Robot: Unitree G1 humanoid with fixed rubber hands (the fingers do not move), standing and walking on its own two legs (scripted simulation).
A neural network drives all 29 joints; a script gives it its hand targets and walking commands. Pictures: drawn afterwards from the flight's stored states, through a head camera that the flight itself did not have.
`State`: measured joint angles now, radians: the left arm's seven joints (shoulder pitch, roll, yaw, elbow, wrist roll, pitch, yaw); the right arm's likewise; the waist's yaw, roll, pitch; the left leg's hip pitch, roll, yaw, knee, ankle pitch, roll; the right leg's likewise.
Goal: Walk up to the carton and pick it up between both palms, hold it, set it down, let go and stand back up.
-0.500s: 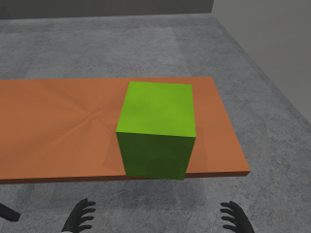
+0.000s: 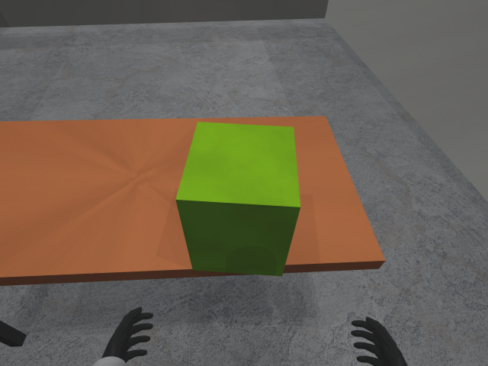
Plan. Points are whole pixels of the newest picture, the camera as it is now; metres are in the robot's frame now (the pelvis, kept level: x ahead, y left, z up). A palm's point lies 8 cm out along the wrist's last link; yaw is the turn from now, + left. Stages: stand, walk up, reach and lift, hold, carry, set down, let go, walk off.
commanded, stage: let go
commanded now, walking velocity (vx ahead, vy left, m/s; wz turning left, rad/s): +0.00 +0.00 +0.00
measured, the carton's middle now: (241, 201) +0.45 +0.02 -0.02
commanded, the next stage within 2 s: stand in 0.26 s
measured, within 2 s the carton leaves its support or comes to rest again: neither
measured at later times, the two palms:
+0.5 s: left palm out of the picture +0.13 +0.26 -0.09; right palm out of the picture +0.10 -0.24 -0.11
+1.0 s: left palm out of the picture +0.11 +0.25 -0.11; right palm out of the picture +0.02 -0.23 -0.13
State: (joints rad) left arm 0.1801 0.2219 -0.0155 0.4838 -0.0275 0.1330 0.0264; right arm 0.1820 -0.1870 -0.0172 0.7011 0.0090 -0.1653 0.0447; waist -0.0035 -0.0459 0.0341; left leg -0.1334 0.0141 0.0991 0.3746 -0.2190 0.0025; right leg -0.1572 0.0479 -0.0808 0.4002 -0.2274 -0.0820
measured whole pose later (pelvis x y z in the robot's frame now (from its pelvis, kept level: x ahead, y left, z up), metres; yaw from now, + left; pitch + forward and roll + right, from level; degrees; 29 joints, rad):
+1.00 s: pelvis +0.00 +0.03 -0.01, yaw -7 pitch +1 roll +1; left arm 0.35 0.20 0.00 0.64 0.03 -0.01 0.02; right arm 0.30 -0.23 -0.05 0.80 -0.03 0.04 0.00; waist -0.01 -0.01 -0.01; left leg -0.21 0.03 0.23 0.49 -0.30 0.04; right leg -0.28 0.06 0.04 0.53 -0.26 -0.05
